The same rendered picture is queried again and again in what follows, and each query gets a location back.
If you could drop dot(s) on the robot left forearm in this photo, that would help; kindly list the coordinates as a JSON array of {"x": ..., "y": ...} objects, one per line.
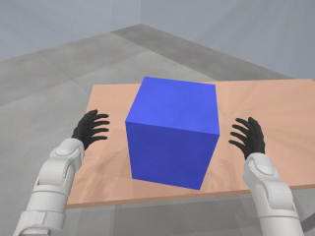
[{"x": 45, "y": 212}]

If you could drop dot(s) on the robot right forearm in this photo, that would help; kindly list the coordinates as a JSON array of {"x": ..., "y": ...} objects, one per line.
[{"x": 272, "y": 197}]

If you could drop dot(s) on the table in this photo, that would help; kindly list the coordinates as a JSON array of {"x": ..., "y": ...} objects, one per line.
[{"x": 284, "y": 109}]

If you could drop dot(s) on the robot right hand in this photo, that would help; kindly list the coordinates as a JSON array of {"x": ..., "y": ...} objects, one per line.
[{"x": 254, "y": 140}]

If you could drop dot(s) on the robot left hand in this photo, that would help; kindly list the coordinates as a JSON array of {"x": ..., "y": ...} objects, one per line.
[{"x": 85, "y": 129}]

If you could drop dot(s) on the carton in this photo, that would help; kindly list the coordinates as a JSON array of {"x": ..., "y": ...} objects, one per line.
[{"x": 172, "y": 131}]

